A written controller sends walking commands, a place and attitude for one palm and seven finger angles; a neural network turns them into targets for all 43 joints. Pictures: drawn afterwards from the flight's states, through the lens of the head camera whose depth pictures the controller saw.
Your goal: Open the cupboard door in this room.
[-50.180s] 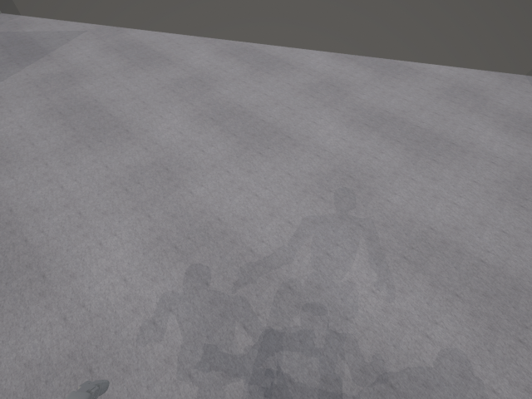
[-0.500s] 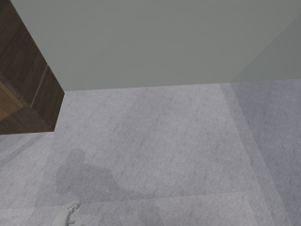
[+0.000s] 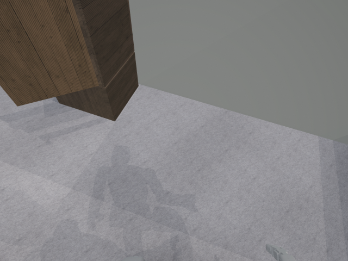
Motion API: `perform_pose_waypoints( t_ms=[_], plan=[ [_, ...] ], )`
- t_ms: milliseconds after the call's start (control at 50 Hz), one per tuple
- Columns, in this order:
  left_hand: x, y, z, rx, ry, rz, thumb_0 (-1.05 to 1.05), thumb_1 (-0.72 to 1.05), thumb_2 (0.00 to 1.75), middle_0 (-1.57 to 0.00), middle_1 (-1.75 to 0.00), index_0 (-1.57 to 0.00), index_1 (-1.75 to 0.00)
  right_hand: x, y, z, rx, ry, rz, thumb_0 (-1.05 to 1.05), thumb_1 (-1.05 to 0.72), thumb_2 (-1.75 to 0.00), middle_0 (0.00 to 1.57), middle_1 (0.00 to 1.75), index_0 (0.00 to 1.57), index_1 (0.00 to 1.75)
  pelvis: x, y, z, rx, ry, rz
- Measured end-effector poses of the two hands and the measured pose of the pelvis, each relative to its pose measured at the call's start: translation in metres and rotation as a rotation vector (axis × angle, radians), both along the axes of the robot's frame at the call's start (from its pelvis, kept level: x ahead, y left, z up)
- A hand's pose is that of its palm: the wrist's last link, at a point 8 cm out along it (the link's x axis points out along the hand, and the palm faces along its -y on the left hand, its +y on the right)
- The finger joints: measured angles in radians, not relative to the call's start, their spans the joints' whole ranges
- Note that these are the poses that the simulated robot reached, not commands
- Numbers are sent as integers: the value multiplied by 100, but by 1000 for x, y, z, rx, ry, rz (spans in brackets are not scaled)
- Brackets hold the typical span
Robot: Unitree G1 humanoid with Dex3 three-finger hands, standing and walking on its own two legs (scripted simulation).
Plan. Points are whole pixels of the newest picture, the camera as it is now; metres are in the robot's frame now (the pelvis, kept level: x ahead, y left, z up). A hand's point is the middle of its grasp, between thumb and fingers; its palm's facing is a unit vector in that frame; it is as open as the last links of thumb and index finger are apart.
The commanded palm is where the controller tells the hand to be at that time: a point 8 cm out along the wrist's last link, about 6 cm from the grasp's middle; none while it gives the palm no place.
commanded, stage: turn to face it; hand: left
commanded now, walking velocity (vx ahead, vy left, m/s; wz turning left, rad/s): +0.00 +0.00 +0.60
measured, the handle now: out of the picture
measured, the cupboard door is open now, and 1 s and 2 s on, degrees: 44 44 44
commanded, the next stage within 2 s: take the last steps up to it in 0.70 s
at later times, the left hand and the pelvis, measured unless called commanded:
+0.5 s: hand out of the picture +0.10 +0.17 -0.13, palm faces +0.23 -0.93 -0.29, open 7.4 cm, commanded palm none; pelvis +0.03 -0.05 +0.01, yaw +16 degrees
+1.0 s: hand out of the picture -0.07 +0.16 -0.17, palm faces +0.51 -0.84 -0.21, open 7.4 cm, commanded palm none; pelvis +0.03 -0.02 +0.01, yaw +27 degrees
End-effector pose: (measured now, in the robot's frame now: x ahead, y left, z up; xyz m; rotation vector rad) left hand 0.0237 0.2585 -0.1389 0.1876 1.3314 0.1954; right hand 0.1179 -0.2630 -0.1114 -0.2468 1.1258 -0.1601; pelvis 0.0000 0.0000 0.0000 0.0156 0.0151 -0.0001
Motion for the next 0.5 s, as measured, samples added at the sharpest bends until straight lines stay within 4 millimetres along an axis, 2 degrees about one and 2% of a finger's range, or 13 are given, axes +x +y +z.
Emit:
perform_pose_waypoints(
  t_ms=[80,220,300,400,460,500],
  plan=[
    [0,17,2,13,11,54,1,91,90,-20,-30,-20,-30,14,16,10,-20,-16,59,1,-91,-90,20,30,20,29,3,5,6,-14,0,44],
    [32,18,23,14,-115,88,1,91,90,-20,-30,-20,-30,10,25,14,-12,56,109,1,-90,-90,20,30,20,29,9,3,19,-31,5,114],
    [50,8,30,23,-161,97,1,91,90,-20,-30,-20,-30,5,18,8,6,95,115,1,-90,-90,20,30,20,30,14,-7,20,-30,7,154],
    [68,-15,37,47,-215,108,1,91,90,-20,-30,-20,-30,2,-4,-9,31,145,119,1,-90,-90,21,30,20,30,22,-29,14,-13,10,207],
    [67,-31,40,74,-242,119,1,91,90,-20,-30,-20,-30,8,-19,-24,47,164,122,1,-90,-90,20,30,20,30,26,-43,8,-7,2,240],
    [58,-41,45,79,-236,135,1,91,90,-20,-30,-20,-30,15,-26,-24,48,175,142,1,-90,-90,20,30,20,29,27,-48,12,4,-7,272]
  ],
)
